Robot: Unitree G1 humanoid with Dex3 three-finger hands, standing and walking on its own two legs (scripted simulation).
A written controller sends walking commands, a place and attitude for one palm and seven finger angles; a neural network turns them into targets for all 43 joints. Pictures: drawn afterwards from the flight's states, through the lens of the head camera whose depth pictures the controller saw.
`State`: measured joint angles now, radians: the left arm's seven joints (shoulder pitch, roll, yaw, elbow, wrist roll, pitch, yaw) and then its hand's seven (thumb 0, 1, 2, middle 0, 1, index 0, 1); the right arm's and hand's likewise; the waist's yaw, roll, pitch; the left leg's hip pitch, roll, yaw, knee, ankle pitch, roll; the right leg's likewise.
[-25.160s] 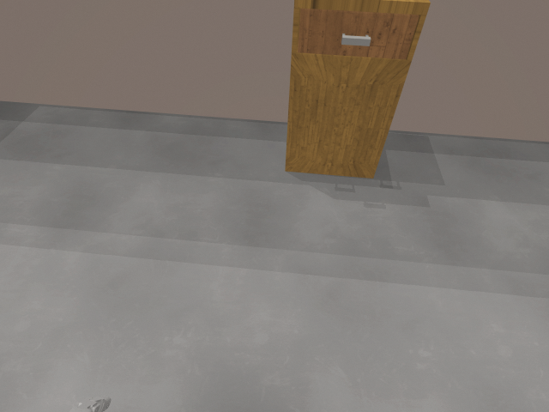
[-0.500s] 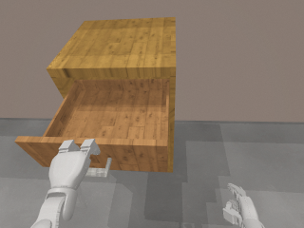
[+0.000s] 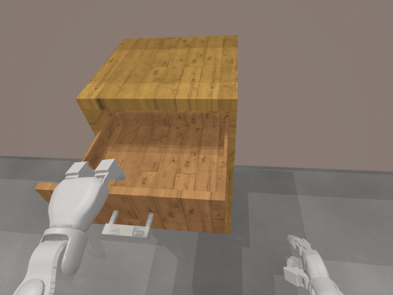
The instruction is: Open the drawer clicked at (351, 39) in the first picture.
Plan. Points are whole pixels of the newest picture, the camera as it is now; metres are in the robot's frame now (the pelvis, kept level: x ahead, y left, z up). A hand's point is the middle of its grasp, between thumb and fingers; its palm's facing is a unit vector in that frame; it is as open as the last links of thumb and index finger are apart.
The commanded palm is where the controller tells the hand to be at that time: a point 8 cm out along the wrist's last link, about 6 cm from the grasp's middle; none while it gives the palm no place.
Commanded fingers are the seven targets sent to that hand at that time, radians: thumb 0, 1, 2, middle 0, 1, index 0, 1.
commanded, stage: lift the hand off the handle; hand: left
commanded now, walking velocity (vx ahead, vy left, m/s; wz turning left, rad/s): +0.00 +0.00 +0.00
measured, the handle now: (130, 224) +0.26 +0.22 -0.04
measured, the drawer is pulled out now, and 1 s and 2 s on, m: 0.30 0.30 0.30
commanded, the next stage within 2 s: draw the hand back to the body in 0.16 s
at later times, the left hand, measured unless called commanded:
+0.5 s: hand (85, 213) +0.20 +0.24 +0.11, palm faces +0.11 -0.09 -0.99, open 13.8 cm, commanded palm +0.17 +0.24 +0.17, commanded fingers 0.00 -0.50 0.30 -0.30 -1.20 -0.30 -1.20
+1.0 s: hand (88, 213) +0.19 +0.22 +0.13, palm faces +0.31 -0.78 -0.55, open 13.6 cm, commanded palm +0.15 +0.25 +0.17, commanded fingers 0.00 -0.22 0.42 -0.28 -1.02 -0.28 -1.02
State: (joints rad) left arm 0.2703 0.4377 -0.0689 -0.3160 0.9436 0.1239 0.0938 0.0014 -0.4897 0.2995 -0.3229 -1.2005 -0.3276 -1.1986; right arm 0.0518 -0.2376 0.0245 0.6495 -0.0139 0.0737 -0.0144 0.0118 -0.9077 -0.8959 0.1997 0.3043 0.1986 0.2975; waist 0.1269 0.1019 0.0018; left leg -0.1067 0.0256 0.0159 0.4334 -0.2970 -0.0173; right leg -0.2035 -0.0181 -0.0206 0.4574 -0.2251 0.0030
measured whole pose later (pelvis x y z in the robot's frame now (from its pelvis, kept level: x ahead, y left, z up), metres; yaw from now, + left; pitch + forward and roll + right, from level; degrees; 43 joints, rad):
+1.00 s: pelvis -0.01 +0.00 +0.00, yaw +0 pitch -4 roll +0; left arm 0.41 0.33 0.18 -0.42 0.14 -0.05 0.10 0.00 -0.44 0.32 -0.32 -1.17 -0.32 -1.17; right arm 0.11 -0.21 0.04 0.61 -0.01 -0.08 -0.08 0.01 -0.91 -0.90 0.20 0.30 0.20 0.30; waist 0.08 0.08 0.07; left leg -0.07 0.03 0.01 0.44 -0.29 -0.02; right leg -0.16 -0.01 -0.03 0.44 -0.21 0.00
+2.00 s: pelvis +0.00 +0.00 +0.00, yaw +1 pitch -3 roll -1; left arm 0.53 0.31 0.30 -0.49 -0.03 -0.12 0.12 0.02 0.88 0.89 -0.21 -0.31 -0.22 -0.31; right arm 0.18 -0.20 0.02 0.63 0.00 -0.17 -0.07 0.01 -0.91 -0.90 0.20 0.30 0.20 0.30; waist 0.07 0.07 0.02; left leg -0.09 0.04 -0.01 0.46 -0.32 -0.02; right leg -0.16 -0.01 -0.05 0.45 -0.24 0.00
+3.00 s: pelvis -0.15 -0.03 -0.01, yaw +2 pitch +0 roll +1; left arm 0.60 0.36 0.35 -0.57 -0.02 -0.23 0.15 0.02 0.89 0.90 -0.21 -0.30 -0.22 -0.30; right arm 0.24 -0.20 -0.01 0.67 0.00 -0.14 -0.05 0.01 -0.91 -0.90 0.20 0.30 0.20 0.30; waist -0.01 -0.02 0.01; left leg -0.53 0.00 -0.03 0.97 -0.42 -0.03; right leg -0.36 0.02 -0.01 0.59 -0.23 -0.05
